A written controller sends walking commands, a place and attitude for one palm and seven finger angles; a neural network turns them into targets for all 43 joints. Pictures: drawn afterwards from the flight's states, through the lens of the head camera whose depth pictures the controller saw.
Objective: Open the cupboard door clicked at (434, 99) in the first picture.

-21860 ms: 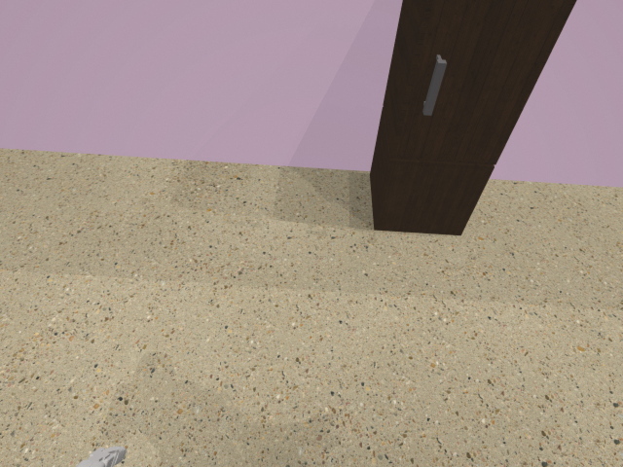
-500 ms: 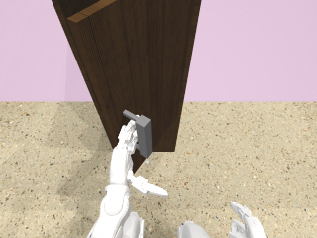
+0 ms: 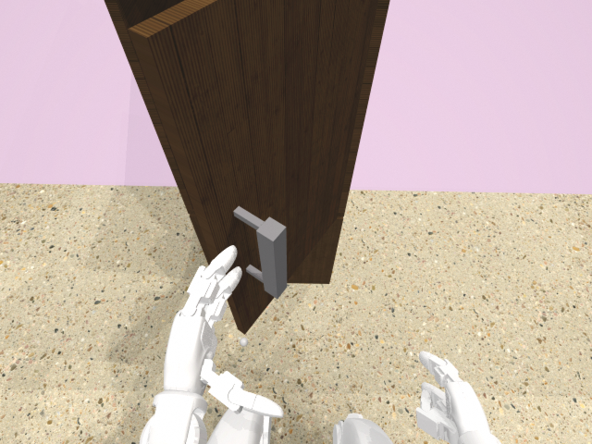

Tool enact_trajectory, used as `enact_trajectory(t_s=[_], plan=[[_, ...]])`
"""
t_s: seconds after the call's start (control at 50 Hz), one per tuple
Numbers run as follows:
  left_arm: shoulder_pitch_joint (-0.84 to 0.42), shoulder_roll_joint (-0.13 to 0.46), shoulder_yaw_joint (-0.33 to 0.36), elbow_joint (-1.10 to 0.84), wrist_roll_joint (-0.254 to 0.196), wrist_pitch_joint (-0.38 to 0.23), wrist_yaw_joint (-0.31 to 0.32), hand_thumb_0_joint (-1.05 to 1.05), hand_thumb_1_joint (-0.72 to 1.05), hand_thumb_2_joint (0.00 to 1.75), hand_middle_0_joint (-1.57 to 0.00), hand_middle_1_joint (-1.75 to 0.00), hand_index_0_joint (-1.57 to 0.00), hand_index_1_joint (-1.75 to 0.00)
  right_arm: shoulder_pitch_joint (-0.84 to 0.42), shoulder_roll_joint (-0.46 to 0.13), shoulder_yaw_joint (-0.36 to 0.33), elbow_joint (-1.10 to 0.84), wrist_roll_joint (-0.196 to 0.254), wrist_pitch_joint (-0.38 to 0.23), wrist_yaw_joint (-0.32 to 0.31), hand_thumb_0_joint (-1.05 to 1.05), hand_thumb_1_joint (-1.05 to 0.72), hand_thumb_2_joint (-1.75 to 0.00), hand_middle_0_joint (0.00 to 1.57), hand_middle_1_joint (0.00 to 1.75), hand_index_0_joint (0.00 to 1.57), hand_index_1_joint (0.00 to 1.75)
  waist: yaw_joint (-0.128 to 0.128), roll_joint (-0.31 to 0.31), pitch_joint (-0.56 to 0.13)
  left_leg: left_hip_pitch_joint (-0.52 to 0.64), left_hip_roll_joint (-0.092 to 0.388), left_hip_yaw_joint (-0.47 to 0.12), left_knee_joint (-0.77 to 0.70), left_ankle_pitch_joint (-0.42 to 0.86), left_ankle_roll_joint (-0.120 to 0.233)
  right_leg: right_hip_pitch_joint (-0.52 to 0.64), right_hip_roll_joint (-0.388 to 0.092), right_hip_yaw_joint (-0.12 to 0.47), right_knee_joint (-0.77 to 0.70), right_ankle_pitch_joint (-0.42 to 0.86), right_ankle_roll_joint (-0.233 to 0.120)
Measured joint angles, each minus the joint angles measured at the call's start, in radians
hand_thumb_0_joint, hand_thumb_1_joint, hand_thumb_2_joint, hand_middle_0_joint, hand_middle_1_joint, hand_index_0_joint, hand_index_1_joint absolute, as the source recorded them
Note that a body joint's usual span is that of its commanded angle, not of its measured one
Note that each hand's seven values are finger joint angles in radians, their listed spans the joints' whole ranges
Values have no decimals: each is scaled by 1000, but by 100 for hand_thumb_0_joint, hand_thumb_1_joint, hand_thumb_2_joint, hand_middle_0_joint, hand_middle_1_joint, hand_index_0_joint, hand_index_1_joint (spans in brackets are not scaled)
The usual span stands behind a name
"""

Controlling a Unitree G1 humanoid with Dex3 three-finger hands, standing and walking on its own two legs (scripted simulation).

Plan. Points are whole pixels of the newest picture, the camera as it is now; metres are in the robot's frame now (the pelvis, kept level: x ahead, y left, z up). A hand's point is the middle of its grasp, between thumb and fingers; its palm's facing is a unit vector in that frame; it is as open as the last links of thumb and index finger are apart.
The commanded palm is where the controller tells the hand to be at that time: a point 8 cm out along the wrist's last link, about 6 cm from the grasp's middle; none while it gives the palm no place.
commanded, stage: slide the hand sideways off the handle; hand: left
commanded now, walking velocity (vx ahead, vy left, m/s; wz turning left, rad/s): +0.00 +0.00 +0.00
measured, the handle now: (260, 254) +0.36 +0.07 +0.04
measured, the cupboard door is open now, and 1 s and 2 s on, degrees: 55 55 55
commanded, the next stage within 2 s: draw the hand back to the body in 0.30 s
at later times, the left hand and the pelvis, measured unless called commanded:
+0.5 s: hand (206, 367) +0.21 +0.12 +0.05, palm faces +0.02 -1.00 -0.01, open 16.3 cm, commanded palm +0.18 +0.18 +0.07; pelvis +0.00 -0.02 -0.01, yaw +1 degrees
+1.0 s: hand (101, 346) +0.20 +0.19 +0.14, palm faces +0.12 -0.97 -0.21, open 15.8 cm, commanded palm +0.17 +0.24 +0.16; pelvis +0.02 +0.00 +0.05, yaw +1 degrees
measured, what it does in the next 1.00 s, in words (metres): stands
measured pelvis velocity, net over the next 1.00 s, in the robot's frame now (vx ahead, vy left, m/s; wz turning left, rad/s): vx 0.02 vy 0.00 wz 0.02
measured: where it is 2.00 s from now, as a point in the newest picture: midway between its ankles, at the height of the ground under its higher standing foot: outside the picture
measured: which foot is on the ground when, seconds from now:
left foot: down 0.00-1.00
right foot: down 0.00-1.00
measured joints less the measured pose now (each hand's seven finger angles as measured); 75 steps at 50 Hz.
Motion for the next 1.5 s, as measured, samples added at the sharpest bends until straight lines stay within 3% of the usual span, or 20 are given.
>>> enact_trajectory(t_s=[0.18,0.38,0.52,0.72,0.92,1.0,1.1,1.24,1.5], plan=[[144,24,76,-82,-54,-19,-31,-2,-50,30,-18,-31,-20,-32,19,-11,-9,-10,3,-22,-16,1,-90,-90,21,30,20,30,6,3,-8,-3,2,-13,5,-10,-13,-1,4,-12,6,-14,-12],[195,73,138,-132,-124,-51,-158,-2,-50,30,-15,-30,-16,-30,6,-23,-23,6,11,-54,-44,1,-90,-90,21,30,20,30,8,8,-12,-59,6,-36,57,-24,-27,-48,9,-36,52,-33,-26],[187,90,159,-195,-144,8,-169,-2,-50,30,-15,-30,-15,-30,18,-15,-24,-1,21,-53,-62,1,-90,-90,21,30,20,30,11,12,-14,-45,10,-36,54,-23,-29,-35,13,-35,49,-30,-28],[255,123,253,-261,-207,120,-207,-2,-50,30,-15,-30,-15,-30,72,-18,1,-20,50,-32,-86,1,-90,-90,21,30,20,30,1,32,-19,131,6,-35,-98,26,-24,143,14,-29,-115,28,-15],[271,177,313,-304,-260,134,-261,-2,-47,31,-15,-30,-15,-30,80,-48,-5,-19,61,-70,-101,1,-90,-90,21,30,20,30,4,21,0,231,6,-43,-163,42,-12,257,19,-32,-211,61,-5],[282,234,308,-368,-136,258,-125,-2,-39,34,-16,-30,-16,-30,84,-35,-3,-20,62,-41,-130,1,-90,-90,21,30,20,30,19,19,-3,307,3,-26,-236,64,-5,327,15,-13,-283,89,3],[321,243,295,-407,-66,375,-20,-1,-25,40,-16,-30,-16,-30,81,-26,13,-28,60,-20,-145,1,-90,-90,21,30,20,30,19,37,13,412,-6,-6,-340,99,12,427,7,9,-388,132,21],[293,263,328,-427,-41,430,33,-1,-3,50,-17,-30,-17,-30,78,-20,44,18,55,-40,-146,1,-90,-90,21,30,20,30,38,34,45,542,-23,6,-453,138,25,555,-9,22,-502,174,36],[209,290,465,-449,-50,420,31,0,42,69,-19,-30,-19,-30,37,-26,43,103,42,-93,-112,1,-90,-90,21,30,20,30,50,30,107,730,-37,20,-632,211,33,740,-19,40,-686,256,48]])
